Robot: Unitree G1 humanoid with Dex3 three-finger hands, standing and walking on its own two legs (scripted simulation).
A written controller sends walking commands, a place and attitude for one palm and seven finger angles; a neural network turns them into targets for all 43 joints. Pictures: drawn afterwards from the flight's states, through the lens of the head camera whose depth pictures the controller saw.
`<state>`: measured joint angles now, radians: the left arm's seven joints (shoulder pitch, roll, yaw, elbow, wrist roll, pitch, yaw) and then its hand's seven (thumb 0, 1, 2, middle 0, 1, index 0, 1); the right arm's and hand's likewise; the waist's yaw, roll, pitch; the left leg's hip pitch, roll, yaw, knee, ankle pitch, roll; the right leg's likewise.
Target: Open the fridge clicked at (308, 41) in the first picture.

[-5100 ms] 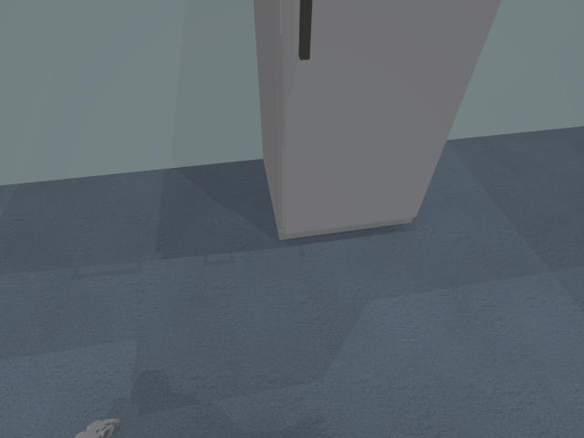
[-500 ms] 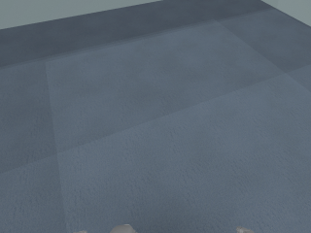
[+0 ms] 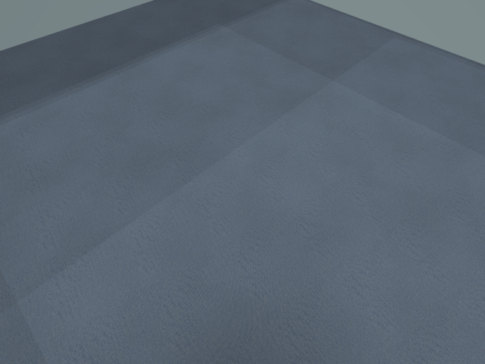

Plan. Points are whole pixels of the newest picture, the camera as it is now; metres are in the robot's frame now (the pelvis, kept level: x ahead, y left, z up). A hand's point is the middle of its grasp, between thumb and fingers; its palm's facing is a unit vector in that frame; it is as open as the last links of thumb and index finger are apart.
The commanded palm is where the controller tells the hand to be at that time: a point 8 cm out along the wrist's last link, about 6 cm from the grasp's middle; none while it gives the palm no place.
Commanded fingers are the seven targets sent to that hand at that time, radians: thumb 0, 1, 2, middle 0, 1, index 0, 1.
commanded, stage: walk to a spot facing it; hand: left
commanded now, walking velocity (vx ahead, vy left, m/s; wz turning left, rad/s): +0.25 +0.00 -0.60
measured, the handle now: out of the picture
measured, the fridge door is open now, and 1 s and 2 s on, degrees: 0 0 0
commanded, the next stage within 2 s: turn to face it in 0.36 s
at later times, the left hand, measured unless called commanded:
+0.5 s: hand out of the picture +0.08 +0.12 -0.17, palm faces -0.08 -0.98 -0.17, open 7.4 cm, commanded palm none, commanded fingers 0.00 0.90 0.90 -0.20 -0.30 -0.20 -0.30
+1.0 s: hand (156, 288) +0.28 +0.20 -0.17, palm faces +0.10 -0.97 -0.20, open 7.4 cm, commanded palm none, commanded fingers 0.00 0.90 0.90 -0.20 -0.30 -0.20 -0.30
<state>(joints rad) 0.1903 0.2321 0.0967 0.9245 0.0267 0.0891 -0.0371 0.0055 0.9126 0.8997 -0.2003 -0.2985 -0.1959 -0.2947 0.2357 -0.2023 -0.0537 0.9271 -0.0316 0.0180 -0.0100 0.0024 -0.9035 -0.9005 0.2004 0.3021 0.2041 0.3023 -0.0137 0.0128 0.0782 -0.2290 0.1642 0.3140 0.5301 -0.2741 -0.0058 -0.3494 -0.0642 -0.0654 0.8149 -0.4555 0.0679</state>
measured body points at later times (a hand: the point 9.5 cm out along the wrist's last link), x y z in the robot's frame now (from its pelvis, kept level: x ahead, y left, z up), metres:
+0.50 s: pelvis +0.11 -0.05 +0.00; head +0.11 -0.06 +0.45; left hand +0.09 +0.17 -0.15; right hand +0.15 -0.30 -0.15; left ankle +0.22 +0.07 -0.69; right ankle -0.02 -0.12 -0.74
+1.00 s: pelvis +0.19 +0.00 +0.00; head +0.21 +0.03 +0.45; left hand +0.28 +0.25 -0.15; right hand +0.24 -0.25 -0.13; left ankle +0.26 +0.03 -0.74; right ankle +0.19 -0.20 -0.65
